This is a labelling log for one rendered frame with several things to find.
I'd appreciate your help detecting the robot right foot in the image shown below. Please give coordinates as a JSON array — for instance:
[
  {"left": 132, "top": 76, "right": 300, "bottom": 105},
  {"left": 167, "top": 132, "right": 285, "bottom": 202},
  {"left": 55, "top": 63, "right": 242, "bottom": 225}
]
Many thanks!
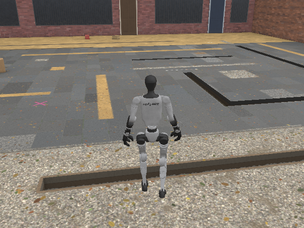
[{"left": 159, "top": 189, "right": 166, "bottom": 198}]

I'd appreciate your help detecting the right robot forearm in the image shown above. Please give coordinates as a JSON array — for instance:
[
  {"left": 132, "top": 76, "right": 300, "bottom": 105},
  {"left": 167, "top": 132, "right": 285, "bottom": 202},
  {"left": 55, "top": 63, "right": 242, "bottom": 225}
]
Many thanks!
[{"left": 170, "top": 114, "right": 180, "bottom": 133}]

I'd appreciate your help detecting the robot right hand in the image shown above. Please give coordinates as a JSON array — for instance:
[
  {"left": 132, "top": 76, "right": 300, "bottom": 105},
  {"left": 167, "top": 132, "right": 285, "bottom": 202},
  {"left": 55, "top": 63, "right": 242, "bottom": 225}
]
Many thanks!
[{"left": 171, "top": 131, "right": 181, "bottom": 141}]

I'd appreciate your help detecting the right robot upper arm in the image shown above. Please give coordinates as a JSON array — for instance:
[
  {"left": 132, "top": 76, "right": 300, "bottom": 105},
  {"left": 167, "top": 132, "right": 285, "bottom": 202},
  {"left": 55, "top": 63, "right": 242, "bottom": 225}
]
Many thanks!
[{"left": 161, "top": 95, "right": 174, "bottom": 122}]

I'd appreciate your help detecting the humanoid robot torso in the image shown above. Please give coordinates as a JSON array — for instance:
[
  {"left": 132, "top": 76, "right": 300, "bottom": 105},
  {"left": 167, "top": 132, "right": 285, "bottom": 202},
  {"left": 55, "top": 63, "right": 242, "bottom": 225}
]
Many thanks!
[{"left": 140, "top": 95, "right": 162, "bottom": 143}]

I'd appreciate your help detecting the robot left hand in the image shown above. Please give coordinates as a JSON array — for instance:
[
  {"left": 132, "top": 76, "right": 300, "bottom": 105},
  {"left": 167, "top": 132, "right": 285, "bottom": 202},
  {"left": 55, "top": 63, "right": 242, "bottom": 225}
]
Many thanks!
[{"left": 123, "top": 135, "right": 133, "bottom": 146}]

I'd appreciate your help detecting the left robot upper arm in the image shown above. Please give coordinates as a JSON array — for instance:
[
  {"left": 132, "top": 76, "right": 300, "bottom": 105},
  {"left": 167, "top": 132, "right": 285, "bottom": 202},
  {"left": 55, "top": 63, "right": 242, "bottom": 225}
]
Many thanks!
[{"left": 129, "top": 96, "right": 141, "bottom": 123}]

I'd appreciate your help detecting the left robot forearm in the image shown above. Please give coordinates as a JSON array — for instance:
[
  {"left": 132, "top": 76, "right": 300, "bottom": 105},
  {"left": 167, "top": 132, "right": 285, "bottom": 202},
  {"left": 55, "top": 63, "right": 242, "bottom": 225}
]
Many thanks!
[{"left": 124, "top": 116, "right": 133, "bottom": 136}]

